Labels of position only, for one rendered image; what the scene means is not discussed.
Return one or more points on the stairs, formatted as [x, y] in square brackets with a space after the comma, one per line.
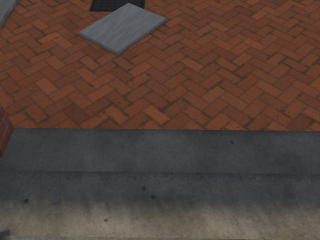
[160, 184]

